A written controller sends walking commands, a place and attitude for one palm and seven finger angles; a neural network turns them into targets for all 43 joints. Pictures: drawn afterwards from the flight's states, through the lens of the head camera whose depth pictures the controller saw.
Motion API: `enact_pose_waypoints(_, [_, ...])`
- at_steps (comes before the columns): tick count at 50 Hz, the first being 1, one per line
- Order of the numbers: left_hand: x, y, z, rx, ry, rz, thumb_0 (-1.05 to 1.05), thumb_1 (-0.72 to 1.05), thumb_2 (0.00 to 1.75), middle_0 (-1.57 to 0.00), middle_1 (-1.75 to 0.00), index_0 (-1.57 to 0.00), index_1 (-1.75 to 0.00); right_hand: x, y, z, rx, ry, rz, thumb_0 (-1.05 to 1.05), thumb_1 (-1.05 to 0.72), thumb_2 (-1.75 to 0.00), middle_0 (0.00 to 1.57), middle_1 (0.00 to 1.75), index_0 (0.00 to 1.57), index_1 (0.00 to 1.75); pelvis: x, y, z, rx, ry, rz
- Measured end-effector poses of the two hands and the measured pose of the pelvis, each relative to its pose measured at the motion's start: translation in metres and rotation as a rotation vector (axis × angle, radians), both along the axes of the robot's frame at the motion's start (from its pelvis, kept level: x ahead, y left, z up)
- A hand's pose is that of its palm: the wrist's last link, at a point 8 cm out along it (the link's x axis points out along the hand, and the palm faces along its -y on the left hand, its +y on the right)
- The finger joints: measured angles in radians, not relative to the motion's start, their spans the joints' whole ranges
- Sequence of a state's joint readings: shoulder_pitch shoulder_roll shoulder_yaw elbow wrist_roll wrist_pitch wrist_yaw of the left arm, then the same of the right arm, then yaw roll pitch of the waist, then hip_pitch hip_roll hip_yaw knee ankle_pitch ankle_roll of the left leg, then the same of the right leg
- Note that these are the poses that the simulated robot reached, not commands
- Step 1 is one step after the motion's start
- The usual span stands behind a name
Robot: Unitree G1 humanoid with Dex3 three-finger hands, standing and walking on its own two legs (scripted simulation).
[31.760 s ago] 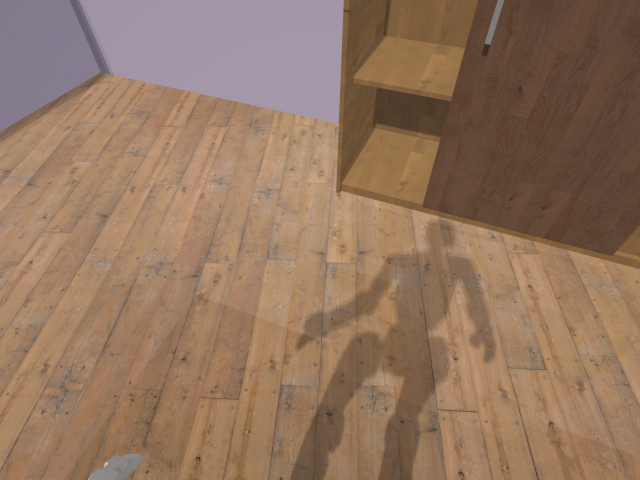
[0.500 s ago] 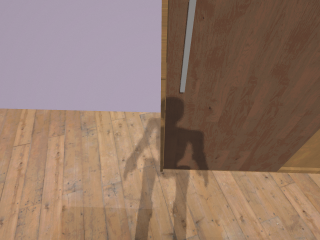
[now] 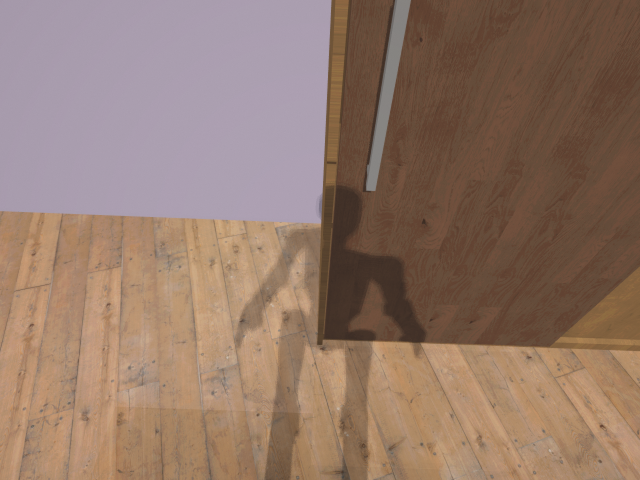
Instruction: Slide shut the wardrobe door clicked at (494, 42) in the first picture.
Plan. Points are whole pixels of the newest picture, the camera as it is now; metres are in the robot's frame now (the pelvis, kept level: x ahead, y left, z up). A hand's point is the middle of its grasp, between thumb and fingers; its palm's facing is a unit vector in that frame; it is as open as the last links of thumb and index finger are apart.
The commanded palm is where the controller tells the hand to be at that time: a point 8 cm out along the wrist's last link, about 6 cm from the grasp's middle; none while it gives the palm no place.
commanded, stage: look to check the result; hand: right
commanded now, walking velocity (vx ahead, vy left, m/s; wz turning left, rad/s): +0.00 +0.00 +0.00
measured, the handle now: (383, 101) +0.62 -0.05 +0.16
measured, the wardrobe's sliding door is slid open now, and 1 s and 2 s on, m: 0.00 0.00 0.00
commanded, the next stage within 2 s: stand and wait in 0.16 s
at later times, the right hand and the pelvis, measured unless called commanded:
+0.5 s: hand out of the picture +0.09 -0.21 -0.16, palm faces -0.04 +0.95 -0.32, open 7.4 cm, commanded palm none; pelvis +0.01 +0.02 +0.00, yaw +1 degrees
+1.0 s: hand out of the picture +0.08 -0.21 -0.16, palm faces -0.05 +0.94 -0.33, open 7.4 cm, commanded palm none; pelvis +0.00 +0.03 +0.00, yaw +1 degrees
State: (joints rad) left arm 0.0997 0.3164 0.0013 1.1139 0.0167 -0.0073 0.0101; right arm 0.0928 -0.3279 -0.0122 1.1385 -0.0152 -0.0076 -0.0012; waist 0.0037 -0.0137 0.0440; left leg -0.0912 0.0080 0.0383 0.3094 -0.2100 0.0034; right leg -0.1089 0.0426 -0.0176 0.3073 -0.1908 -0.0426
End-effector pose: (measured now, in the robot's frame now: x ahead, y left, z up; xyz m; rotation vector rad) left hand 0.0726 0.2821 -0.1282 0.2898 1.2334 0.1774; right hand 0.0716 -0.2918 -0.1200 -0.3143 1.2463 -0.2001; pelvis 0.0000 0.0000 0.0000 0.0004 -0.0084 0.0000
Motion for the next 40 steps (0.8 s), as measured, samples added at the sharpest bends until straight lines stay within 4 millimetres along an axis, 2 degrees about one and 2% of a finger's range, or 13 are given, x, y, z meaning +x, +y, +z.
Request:
enact_pose_waypoints(17, [0.003,0.023,0.004,0.019,-0.007,0.010,0.01,0.90,0.90,-0.21,-0.30,-0.20,-0.30,0.016,0.025,-0.001,0.024,-0.023,0.024,0.00,-0.90,-0.90,0.20,0.30,0.21,0.30,0.005,0.016,0.001,-0.002,-0.004,0.008])
enact_pose_waypoints(40, [-0.016,0.033,0.000,0.008,0.020,0.037,0.01,0.90,0.90,-0.21,-0.30,-0.20,-0.30,0.011,0.036,0.000,0.013,-0.014,0.026,0.00,-0.90,-0.90,0.20,0.30,0.21,0.30,0.003,0.029,0.001,-0.001,-0.012,0.020])
